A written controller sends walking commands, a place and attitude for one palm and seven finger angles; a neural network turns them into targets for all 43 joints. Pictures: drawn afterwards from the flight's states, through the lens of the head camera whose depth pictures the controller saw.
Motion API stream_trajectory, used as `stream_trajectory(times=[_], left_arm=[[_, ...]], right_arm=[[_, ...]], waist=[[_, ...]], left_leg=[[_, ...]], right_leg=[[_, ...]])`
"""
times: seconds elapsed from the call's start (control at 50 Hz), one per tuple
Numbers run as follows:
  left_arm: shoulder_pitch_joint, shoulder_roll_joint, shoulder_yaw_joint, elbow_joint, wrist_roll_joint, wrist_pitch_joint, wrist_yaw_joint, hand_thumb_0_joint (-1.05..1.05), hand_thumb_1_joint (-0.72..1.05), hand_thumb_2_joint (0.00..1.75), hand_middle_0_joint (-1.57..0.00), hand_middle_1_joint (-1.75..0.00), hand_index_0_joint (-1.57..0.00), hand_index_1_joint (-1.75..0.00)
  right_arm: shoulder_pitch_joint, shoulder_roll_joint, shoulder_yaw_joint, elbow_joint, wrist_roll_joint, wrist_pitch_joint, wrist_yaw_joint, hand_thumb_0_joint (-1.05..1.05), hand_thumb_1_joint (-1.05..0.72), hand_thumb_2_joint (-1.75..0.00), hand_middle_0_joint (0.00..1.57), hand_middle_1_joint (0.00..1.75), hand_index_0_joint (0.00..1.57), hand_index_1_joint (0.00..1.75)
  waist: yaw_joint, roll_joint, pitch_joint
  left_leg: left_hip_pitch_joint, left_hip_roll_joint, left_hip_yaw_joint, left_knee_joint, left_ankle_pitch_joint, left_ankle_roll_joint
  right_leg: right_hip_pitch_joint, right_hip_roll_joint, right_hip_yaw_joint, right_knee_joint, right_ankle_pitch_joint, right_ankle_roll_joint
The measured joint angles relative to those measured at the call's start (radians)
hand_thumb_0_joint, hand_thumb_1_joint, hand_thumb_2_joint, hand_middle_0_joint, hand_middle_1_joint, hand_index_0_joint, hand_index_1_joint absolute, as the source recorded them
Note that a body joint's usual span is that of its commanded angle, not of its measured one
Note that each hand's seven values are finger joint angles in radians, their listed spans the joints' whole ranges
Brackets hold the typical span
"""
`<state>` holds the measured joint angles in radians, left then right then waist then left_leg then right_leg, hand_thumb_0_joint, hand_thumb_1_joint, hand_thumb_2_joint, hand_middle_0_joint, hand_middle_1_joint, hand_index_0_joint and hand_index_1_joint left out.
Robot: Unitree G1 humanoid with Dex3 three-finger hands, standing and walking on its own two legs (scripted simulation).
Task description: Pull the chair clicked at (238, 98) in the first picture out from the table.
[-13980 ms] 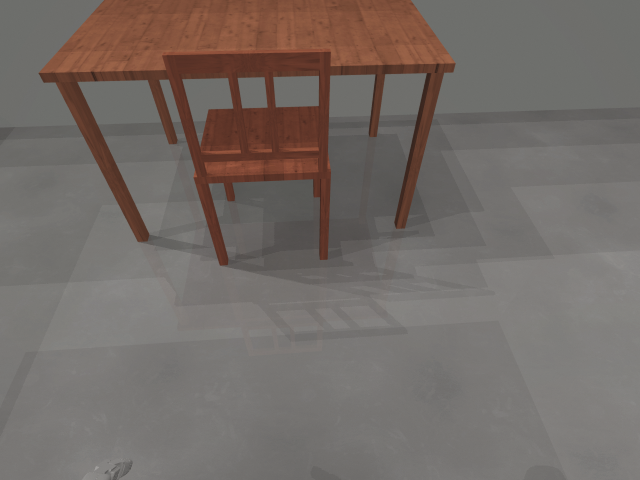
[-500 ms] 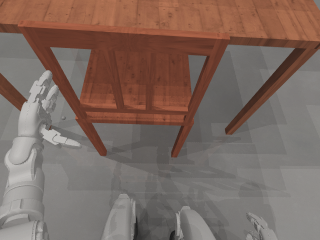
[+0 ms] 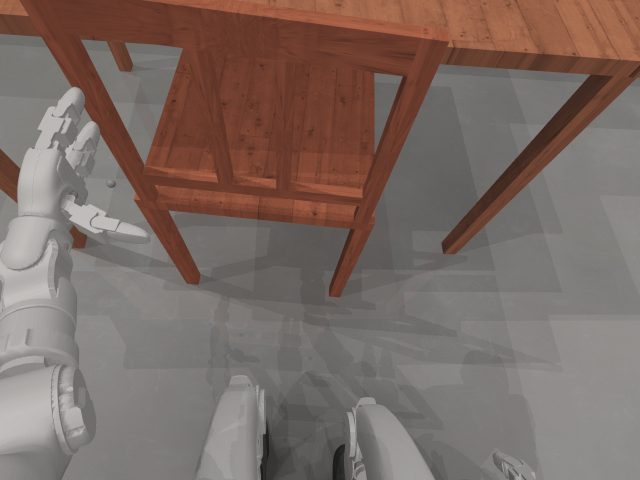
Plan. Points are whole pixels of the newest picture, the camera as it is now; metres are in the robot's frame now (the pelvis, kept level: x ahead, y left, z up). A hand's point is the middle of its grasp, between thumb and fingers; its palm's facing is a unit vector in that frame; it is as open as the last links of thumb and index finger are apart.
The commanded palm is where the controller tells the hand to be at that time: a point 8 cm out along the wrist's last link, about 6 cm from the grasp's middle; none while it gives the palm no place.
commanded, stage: push the fingers through the gap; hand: left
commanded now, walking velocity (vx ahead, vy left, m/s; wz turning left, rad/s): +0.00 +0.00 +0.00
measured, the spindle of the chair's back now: (215, 125) +0.56 +0.15 +0.02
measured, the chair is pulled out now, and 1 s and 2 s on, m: -0.03 -0.05 -0.05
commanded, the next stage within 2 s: hook a spindle and tug to test in 0.66 s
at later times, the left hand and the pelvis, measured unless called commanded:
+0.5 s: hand (115, 161) +0.48 +0.25 +0.04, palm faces +0.04 -1.00 -0.04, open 17.1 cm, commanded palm +0.47 +0.27 +0.04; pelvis +0.00 +0.01 +0.00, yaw -1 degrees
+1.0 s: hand (117, 160) +0.48 +0.25 +0.04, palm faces +0.07 -1.00 -0.06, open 16.8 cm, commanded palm +0.47 +0.27 +0.04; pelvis +0.02 +0.00 +0.01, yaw +0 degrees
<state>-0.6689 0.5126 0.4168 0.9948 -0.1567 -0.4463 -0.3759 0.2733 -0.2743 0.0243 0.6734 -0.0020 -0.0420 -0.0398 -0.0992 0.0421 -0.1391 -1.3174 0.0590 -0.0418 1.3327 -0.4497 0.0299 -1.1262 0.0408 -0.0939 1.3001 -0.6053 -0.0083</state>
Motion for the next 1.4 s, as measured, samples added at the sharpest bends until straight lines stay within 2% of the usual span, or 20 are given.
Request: stream_trajectory(times=[0.3, 0.4, 0.8, 0.88, 1.0, 1.16, 1.26, 1.4], left_arm=[[-0.103, 0.036, 0.01, 0.077, 0.041, -0.016, 0.034, -0.01, -0.5, 0.3, -0.07, -0.08, -0.07, -0.08], [-0.117, 0.045, 0.006, 0.066, 0.046, 0.001, 0.044, -0.01, -0.5, 0.3, -0.07, -0.08, -0.05, -0.07], [-0.065, 0.002, 0.0, 0.042, 0.04, -0.013, 0.077, -0.01, -0.5, 0.3, -0.07, -0.08, 0.0, -0.04], [-0.063, 0.003, 0.003, 0.041, 0.033, -0.016, 0.076, -0.01, -0.5, 0.3, -0.08, -0.13, 0.0, -0.08], [-0.043, 0.013, 0.009, 0.021, 0.023, -0.01, 0.053, -0.01, -0.5, 0.3, -0.15, -0.33, -0.04, -0.27], [-0.027, -0.002, -0.005, -0.003, 0.012, -0.004, 0.012, -0.01, -0.47, 0.32, -0.27, -0.72, -0.22, -0.69], [-0.006, -0.021, 0.014, -0.02, 0.015, 0.002, 0.028, -0.01, -0.33, 0.38, -0.36, -0.98, -0.33, -0.97], [0.034, -0.024, 0.035, -0.047, 0.02, -0.006, 0.047, -0.01, -0.01, 0.51, -0.46, -1.29, -0.45, -1.29]], right_arm=[[0.027, 0.004, 0.011, 0.001, -0.014, 0.032, 0.013, 0.01, -0.91, -0.9, 0.2, 0.3, 0.2, 0.3], [0.031, 0.007, 0.007, -0.004, -0.017, 0.045, 0.019, 0.01, -0.91, -0.9, 0.2, 0.3, 0.2, 0.3], [0.019, 0.016, 0.003, -0.018, -0.014, 0.082, 0.032, 0.01, -0.91, -0.9, 0.2, 0.3, 0.2, 0.3], [0.011, 0.013, 0.001, -0.02, -0.012, 0.086, 0.03, 0.0, -0.91, -0.9, 0.2, 0.3, 0.2, 0.3], [0.002, 0.011, -0.004, -0.019, -0.007, 0.093, 0.031, 0.0, -0.91, -0.9, 0.2, 0.3, 0.2, 0.3], [-0.005, 0.011, -0.007, -0.023, 0.0, 0.093, 0.028, 0.0, -0.91, -0.9, 0.2, 0.3, 0.2, 0.3], [-0.004, 0.014, -0.007, -0.038, -0.002, 0.094, 0.033, 0.0, -0.91, -0.9, 0.2, 0.3, 0.2, 0.3], [0.009, 0.021, -0.005, -0.048, -0.003, 0.094, 0.041, 0.0, -0.91, -0.9, 0.2, 0.3, 0.2, 0.3]], waist=[[-0.027, -0.007, 0.001], [-0.034, -0.003, 0.004], [-0.023, -0.003, -0.003], [-0.019, -0.005, 0.0], [-0.014, -0.005, 0.0], [-0.018, -0.002, -0.003], [-0.026, 0.002, -0.008], [-0.025, 0.002, -0.008]], left_leg=[[-0.042, -0.002, 0.005, 0.011, 0.004, 0.014], [-0.051, -0.003, 0.005, 0.011, 0.005, 0.016], [-0.002, -0.003, 0.011, -0.024, -0.007, 0.008], [0.002, -0.002, 0.007, -0.023, -0.011, 0.003], [0.008, 0.001, 0.003, -0.023, -0.017, -0.002], [0.021, 0.005, 0.004, -0.026, -0.024, -0.004], [0.03, 0.008, 0.016, -0.031, -0.027, -0.002], [0.042, 0.011, 0.028, -0.036, -0.027, 0.001]], right_leg=[[-0.038, -0.003, 0.005, 0.004, 0.009, 0.014], [-0.046, -0.003, 0.005, 0.001, 0.011, 0.016], [-0.002, -0.002, 0.012, -0.032, 0.002, 0.01], [0.002, 0.0, 0.009, -0.031, -0.003, 0.005], [0.009, 0.004, 0.006, -0.033, -0.008, 0.0], [0.021, 0.007, 0.009, -0.039, -0.012, -0.001], [0.025, 0.009, 0.021, -0.042, -0.011, 0.002], [0.029, 0.009, 0.032, -0.041, -0.01, 0.005]])
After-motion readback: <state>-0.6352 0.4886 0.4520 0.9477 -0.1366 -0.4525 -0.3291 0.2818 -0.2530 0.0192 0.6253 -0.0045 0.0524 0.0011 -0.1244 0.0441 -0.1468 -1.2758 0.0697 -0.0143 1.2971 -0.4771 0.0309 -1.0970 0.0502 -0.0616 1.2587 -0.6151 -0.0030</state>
